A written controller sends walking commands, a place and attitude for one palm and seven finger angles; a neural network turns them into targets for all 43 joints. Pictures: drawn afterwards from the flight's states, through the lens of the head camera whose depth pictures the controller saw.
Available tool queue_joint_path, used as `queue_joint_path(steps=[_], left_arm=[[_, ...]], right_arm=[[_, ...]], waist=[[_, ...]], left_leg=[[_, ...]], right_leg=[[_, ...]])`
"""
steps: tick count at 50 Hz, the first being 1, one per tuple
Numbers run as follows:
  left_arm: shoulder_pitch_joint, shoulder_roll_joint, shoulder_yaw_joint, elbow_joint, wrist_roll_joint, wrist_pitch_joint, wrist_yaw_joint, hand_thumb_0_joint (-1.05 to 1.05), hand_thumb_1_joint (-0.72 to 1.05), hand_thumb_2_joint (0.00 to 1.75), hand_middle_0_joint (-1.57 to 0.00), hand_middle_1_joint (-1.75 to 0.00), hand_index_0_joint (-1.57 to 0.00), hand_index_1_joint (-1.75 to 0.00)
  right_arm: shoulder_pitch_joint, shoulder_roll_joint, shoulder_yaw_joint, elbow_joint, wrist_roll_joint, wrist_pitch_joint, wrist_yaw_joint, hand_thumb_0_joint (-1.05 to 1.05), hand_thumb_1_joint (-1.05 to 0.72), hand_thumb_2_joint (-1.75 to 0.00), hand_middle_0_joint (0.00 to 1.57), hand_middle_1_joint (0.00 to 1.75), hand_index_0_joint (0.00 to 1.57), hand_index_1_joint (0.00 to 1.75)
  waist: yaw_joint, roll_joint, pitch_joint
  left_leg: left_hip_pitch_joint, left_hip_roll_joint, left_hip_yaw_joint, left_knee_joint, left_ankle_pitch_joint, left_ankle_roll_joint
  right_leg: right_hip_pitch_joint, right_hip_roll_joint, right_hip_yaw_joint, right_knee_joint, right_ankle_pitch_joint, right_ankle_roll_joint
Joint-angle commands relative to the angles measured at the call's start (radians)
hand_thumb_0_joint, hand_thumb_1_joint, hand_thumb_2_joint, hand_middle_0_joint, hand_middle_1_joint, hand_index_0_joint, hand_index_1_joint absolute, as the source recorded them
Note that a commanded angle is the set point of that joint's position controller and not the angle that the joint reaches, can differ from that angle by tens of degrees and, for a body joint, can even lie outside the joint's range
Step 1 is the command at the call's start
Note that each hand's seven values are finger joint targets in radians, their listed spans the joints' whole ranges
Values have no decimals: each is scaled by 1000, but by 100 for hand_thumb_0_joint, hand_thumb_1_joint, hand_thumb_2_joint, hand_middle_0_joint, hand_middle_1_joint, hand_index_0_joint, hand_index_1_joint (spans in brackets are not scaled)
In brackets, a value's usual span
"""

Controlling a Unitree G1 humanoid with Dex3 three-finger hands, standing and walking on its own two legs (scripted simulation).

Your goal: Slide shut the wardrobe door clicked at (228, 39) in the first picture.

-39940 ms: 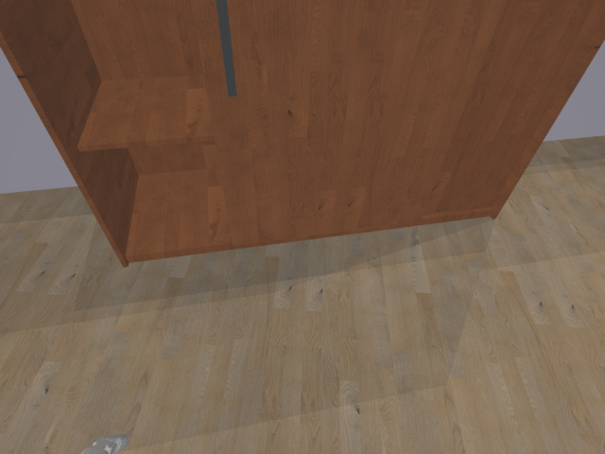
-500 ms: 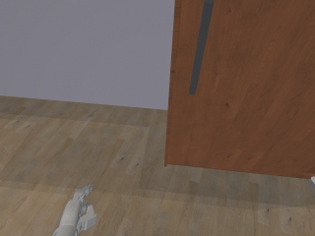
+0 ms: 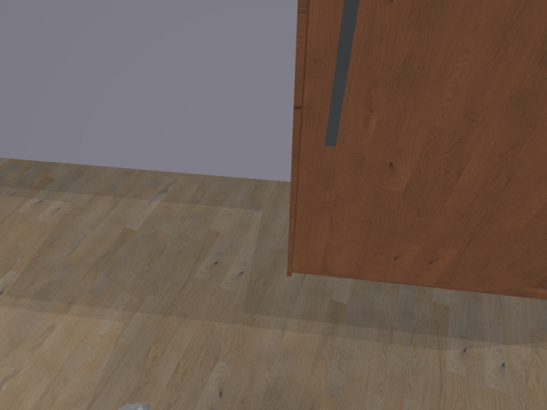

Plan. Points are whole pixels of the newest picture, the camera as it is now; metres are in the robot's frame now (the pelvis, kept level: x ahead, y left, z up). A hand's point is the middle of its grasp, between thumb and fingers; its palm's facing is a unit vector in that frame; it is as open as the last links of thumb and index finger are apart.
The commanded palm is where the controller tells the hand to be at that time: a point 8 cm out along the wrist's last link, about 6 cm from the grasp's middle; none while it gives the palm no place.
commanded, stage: let the arm hang, fingers relaxed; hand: right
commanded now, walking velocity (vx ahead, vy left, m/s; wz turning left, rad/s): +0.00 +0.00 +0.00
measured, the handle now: (340, 72) +0.70 -0.07 +0.15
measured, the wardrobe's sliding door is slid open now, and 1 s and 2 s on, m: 0.00 0.00 0.00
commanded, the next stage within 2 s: look to check the result in 0.82 s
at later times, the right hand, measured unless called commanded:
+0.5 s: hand out of the picture +0.00 -0.21 -0.16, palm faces +0.00 +0.97 -0.24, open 7.4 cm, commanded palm none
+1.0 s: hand out of the picture +0.04 -0.19 -0.16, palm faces -0.01 +0.98 -0.21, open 7.4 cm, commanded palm none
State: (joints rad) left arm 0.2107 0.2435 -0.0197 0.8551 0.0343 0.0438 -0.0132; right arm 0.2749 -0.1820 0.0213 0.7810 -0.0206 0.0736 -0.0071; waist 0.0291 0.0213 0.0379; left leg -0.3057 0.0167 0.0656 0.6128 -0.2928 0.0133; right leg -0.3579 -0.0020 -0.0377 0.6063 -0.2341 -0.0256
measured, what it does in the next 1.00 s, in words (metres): stands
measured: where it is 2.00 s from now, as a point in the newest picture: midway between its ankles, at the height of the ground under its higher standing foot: outside the picture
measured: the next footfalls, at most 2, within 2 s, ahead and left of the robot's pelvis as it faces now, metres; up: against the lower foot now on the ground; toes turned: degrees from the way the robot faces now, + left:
none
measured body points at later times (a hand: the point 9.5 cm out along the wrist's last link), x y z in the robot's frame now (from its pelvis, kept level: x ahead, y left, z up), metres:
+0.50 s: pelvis -0.01 -0.01 +0.01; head +0.02 -0.01 +0.46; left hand +0.00 +0.21 -0.15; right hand +0.00 -0.26 -0.14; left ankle +0.02 +0.11 -0.73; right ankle +0.06 -0.10 -0.73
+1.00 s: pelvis +0.02 -0.01 +0.02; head +0.05 -0.01 +0.47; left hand +0.05 +0.22 -0.14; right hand +0.05 -0.24 -0.14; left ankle +0.02 +0.11 -0.73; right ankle +0.06 -0.10 -0.73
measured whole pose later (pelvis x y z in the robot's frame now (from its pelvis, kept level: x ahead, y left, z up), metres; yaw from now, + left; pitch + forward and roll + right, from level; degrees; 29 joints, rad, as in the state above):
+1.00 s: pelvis +0.02 -0.01 +0.02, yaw +1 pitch -1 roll +0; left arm 0.20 0.18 0.00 1.11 0.02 0.02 0.02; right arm 0.21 -0.17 0.00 1.13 -0.02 0.00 -0.03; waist 0.00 -0.01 0.06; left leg -0.18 0.01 0.04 0.41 -0.22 0.00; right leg -0.23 0.01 -0.05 0.41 -0.18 -0.03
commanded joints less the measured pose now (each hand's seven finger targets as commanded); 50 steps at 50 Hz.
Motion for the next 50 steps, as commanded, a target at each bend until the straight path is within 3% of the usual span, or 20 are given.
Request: queue_joint_path(steps=[1, 4, 5, 7, 10, 12, 16, 20, 25, 29, 34, 36, 50], left_arm=[[-12, 120, 43, -14, 5, -24, 17, 0, 90, 90, -20, -30, -20, -30], [16, 112, 53, 25, 3, -24, 27, 0, 90, 90, -20, -30, -20, -30], [23, 110, 55, 38, 2, -22, 29, 0, 90, 90, -20, -30, -20, -30], [45, 107, 61, 62, -1, -19, 33, 0, 90, 90, -20, -30, -20, -30], [87, 93, 65, 92, -4, -15, 35, 0, 90, 90, -20, -30, -20, -30], [113, 83, 68, 113, -3, -10, 34, 0, 90, 90, -20, -30, -20, -30], [146, 63, 67, 146, -2, -9, 33, 0, 90, 90, -20, -30, -20, -30], [145, 53, 64, 170, 0, -15, 33, 0, 90, 90, -20, -30, -20, -30], [83, 58, 60, 178, -2, -29, 34, 0, 90, 90, -20, -30, -20, -30], [68, 44, 56, 189, -6, -35, 34, 0, 90, 90, -20, -30, -20, -30], [62, 39, 53, 203, -7, -38, 34, 0, 90, 90, -20, -30, -20, -30], [54, 41, 51, 205, -7, -39, 35, 0, 90, 90, -20, -30, -20, -30], [31, 47, 44, 233, -14, -40, 39, 0, 90, 90, -20, -30, -20, -30]], right_arm=[[-9, -192, -58, 10, -4, -62, -15, 0, -90, -90, 20, 30, 20, 30], [45, -159, -68, 95, -3, -66, -16, 0, -90, -90, 20, 30, 20, 30], [51, -157, -66, 120, -2, -66, -14, 0, -90, -90, 20, 30, 20, 30], [56, -148, -62, 160, -2, -69, -12, 0, -90, -90, 20, 30, 20, 30], [31, -137, -55, 202, -3, -70, -13, 0, -90, -90, 20, 30, 20, 30], [22, -136, -55, 223, -4, -69, -14, 0, -90, -90, 20, 30, 20, 30], [8, -136, -54, 251, -3, -68, -16, 0, -90, -90, 20, 30, 20, 30], [-1, -129, -56, 263, -4, -66, -19, 0, -90, -90, 20, 30, 20, 30], [32, -108, -53, 289, -6, -70, -21, 0, -90, -90, 20, 30, 20, 30], [25, -99, -49, 296, -5, -78, -25, 0, -90, -90, 20, 30, 20, 30], [-1, -94, -48, 297, -3, -83, -27, 0, -90, -90, 20, 30, 20, 30], [-6, -97, -48, 299, -2, -83, -26, 0, -90, -90, 20, 30, 20, 30], [-20, -103, -41, 325, 2, -89, -28, 0, -90, -90, 20, 30, 20, 30]], waist=[[-28, -175, -30], [-44, -282, -93], [-46, -276, -89], [-43, -237, -71], [-26, -76, -10], [-15, -18, 30], [-4, 78, 35], [-4, 33, 36], [-36, -61, 27], [-36, -27, 14], [-28, -39, -3], [-28, -65, -9], [-23, -7, -32]], left_leg=[[42, 69, -126, -199, -119, 42], [143, 40, -71, -163, -57, 35], [152, 34, -63, -158, -51, 33], [147, 33, -64, -174, -51, 34], [71, 56, -100, -243, -108, 43], [-8, 72, -130, -286, -191, 52], [-79, 100, -162, -333, -251, 63], [-87, 83, -143, -297, -222, 54], [34, 49, -100, -232, -69, 28], [70, 64, -104, -247, 9, 25], [72, 74, -108, -260, 50, 25], [83, 73, -108, -261, 62, 24], [115, 90, -117, -291, 158, 18]], right_leg=[[-21, -80, 142, -221, -147, -23], [-36, -110, 178, -277, -186, -37], [-44, -113, 188, -295, -211, -39], [-47, -113, 187, -301, -233, -37], [-20, -97, 164, -267, -214, -27], [8, -84, 147, -242, -215, -25], [65, -68, 114, -183, -164, -21], [68, -84, 130, -218, -162, -25], [0, -117, 174, -322, -188, -33], [27, -106, 153, -308, -90, -27], [84, -103, 133, -291, 3, -19], [92, -104, 133, -293, 15, -18], [184, -106, 99, -266, 150, -8]])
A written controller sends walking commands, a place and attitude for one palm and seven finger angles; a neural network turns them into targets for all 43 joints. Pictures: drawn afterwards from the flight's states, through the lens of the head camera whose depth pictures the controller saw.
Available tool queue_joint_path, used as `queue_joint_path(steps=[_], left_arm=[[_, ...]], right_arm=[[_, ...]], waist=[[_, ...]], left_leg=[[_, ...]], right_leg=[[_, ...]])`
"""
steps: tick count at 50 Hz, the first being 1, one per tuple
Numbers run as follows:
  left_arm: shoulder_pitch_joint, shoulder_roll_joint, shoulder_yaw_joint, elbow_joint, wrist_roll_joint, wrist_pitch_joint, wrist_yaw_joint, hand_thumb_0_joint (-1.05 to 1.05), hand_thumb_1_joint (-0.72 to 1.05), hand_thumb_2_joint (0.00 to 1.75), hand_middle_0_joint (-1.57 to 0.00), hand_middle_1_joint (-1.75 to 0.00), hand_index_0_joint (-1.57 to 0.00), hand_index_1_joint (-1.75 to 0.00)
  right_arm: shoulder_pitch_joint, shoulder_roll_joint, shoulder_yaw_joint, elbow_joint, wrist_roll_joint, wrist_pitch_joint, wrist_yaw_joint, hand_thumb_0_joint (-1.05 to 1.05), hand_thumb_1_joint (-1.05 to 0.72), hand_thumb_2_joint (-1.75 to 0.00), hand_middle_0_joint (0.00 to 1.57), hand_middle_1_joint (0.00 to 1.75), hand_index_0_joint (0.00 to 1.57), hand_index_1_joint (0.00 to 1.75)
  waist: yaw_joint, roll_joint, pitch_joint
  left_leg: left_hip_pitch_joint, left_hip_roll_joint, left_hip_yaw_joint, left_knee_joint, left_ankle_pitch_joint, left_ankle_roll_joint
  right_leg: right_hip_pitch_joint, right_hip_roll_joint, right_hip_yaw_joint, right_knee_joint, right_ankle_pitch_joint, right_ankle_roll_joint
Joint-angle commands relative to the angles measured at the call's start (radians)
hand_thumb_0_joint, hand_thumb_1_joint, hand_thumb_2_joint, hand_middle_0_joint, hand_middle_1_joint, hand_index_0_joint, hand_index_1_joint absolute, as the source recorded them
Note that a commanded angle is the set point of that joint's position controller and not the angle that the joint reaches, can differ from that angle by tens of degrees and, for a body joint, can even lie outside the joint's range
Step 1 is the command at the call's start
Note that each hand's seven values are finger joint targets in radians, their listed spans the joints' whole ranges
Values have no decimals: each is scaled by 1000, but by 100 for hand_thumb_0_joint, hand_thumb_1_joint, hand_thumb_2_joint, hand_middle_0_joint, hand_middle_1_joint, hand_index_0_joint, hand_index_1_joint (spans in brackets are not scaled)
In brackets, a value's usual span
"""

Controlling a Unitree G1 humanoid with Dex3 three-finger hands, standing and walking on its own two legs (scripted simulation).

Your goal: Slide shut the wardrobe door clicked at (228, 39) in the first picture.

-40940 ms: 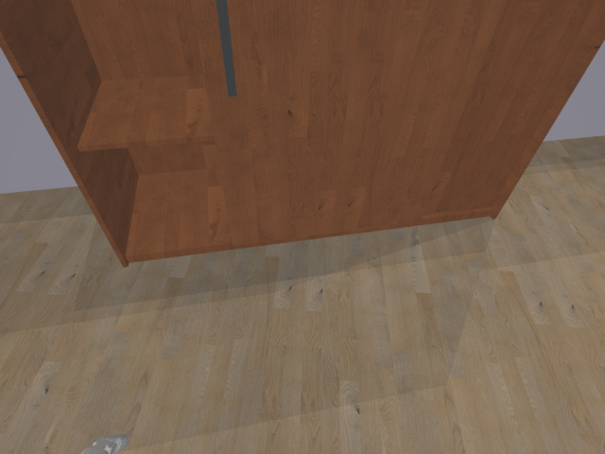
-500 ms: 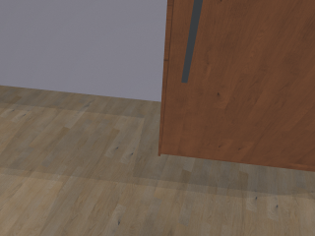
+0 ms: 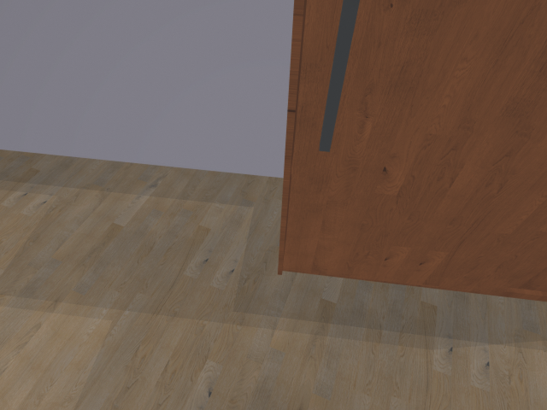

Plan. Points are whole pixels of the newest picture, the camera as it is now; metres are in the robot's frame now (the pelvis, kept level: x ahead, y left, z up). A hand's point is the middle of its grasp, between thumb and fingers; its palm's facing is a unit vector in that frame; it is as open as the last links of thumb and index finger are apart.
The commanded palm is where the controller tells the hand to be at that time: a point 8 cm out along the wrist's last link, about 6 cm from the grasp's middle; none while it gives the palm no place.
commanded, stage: look to check the result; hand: right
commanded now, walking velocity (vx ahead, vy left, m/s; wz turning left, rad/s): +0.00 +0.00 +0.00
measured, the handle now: (336, 77) +0.68 -0.07 +0.13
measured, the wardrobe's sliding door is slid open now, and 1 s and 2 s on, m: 0.00 0.00 0.00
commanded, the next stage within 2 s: stand and wait in 0.38 s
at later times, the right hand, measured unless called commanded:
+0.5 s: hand out of the picture +0.03 -0.17 -0.18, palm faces +0.00 +0.98 -0.20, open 7.4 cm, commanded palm none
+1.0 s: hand out of the picture +0.03 -0.17 -0.18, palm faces +0.00 +0.98 -0.20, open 7.4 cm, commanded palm none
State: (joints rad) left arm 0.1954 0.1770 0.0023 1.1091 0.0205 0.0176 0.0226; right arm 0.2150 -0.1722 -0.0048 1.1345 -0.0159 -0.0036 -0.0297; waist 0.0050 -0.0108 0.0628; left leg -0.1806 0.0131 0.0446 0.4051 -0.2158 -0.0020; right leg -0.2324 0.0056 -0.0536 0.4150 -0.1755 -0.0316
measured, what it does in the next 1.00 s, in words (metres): stands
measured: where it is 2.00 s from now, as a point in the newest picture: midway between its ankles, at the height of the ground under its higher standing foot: outside the picture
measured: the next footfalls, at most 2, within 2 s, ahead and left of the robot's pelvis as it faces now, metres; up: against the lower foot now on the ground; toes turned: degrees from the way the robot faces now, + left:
none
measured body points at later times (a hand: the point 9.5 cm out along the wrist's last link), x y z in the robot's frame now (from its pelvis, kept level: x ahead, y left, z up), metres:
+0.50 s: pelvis +0.02 +0.01 +0.00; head +0.04 +0.01 +0.45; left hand +0.03 +0.23 -0.16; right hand +0.03 -0.22 -0.16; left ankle +0.00 +0.12 -0.74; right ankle +0.03 -0.10 -0.74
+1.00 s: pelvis +0.02 +0.00 +0.00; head +0.04 +0.00 +0.45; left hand +0.03 +0.23 -0.16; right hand +0.03 -0.22 -0.16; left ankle +0.00 +0.12 -0.74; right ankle +0.03 -0.10 -0.74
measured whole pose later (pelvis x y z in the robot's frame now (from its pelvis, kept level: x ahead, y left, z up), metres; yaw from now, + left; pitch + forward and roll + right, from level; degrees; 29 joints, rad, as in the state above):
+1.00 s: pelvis +0.02 +0.00 +0.00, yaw +0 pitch -1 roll +0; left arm 0.21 0.16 -0.01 1.15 0.02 0.01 0.03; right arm 0.23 -0.16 0.00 1.16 -0.01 -0.01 -0.03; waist 0.00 0.00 0.06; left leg -0.12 0.01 0.04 0.37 -0.23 0.00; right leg -0.17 0.00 -0.06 0.38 -0.19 -0.02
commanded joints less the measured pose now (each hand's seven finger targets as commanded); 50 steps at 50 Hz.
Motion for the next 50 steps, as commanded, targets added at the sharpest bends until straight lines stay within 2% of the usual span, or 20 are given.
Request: queue_joint_path(steps=[1, 6, 8, 22, 24, 29, 33, 43, 48, 50], left_arm=[[45, 112, 22, -20, 0, -14, 4, 0, 90, 90, -20, -30, -20, -30], [45, 111, 18, -7, 0, -14, 5, 0, 90, 90, -20, -30, -20, -30], [42, 113, 19, -6, -2, -12, 5, 0, 90, 90, -20, -30, -20, -30], [48, 103, 13, 14, -1, -14, 9, 0, 90, 90, -20, -30, -20, -30], [50, 102, 15, 15, -1, -14, 9, 0, 90, 90, -20, -30, -20, -30], [57, 100, 15, 17, -1, -16, 10, 0, 90, 90, -20, -30, -20, -30], [60, 102, 15, 16, -3, -15, 11, 0, 90, 90, -20, -30, -20, -30], [62, 104, 15, 16, -4, -17, 12, 0, 90, 90, -20, -30, -20, -30], [60, 103, 15, 18, -3, -14, 12, 0, 90, 90, -20, -30, -20, -30], [64, 100, 15, 19, -2, -17, 12, 0, 90, 90, -20, -30, -20, -30]], right_arm=[[41, -112, -14, -26, -2, -12, -6, 0, -90, -90, 20, 30, 20, 30], [46, -112, -13, -19, -2, -12, -7, 0, -90, -90, 20, 30, 20, 30], [52, -116, -12, -15, -2, -13, -8, 0, -90, -90, 20, 30, 20, 30], [54, -107, -10, -7, 1, -11, -8, 0, -90, -90, 20, 30, 20, 30], [56, -106, -9, -8, 0, -12, -9, 0, -90, -90, 20, 30, 20, 30], [60, -105, -11, -9, 2, -14, -9, 0, -90, -90, 20, 30, 20, 30], [63, -106, -10, -9, 1, -13, -9, 0, -90, -90, 20, 30, 20, 30], [71, -104, -10, -5, 0, -12, -9, 0, -90, -90, 20, 30, 20, 30], [72, -102, -10, -1, 0, -10, -8, 0, -90, -90, 20, 30, 20, 30], [73, -99, -8, -3, 1, -12, -8, 0, -90, -90, 20, 30, 20, 30]], waist=[[1, 32, -53], [2, 6, -47], [-1, 21, -36], [-2, 8, -20], [-1, 25, -12], [-2, 15, -34], [-2, 13, -18], [-2, 16, -25], [-4, 14, 2], [-2, 20, -12]], left_leg=[[-10, 94, -96, -87, 81, 33], [-4, 93, -101, -93, 84, 33], [-5, 93, -100, -100, 83, 32], [7, 93, -97, -107, 83, 32], [4, 94, -97, -111, 90, 31], [23, 97, -98, -106, 124, 32], [16, 92, -96, -113, 92, 32], [18, 90, -93, -111, 105, 30], [2, 88, -93, -118, 63, 30], [9, 89, -98, -115, 84, 31]], right_leg=[[60, -113, 115, -76, 91, -1], [72, -115, 111, -82, 98, 0], [71, -115, 108, -79, 100, 1], [77, -114, 103, -92, 102, 3], [78, -113, 102, -88, 107, 4], [87, -113, 99, -80, 133, 4], [80, -113, 104, -86, 113, 3], [96, -117, 103, -86, 132, 1], [83, -116, 107, -97, 95, 0], [90, -115, 107, -96, 111, -2]])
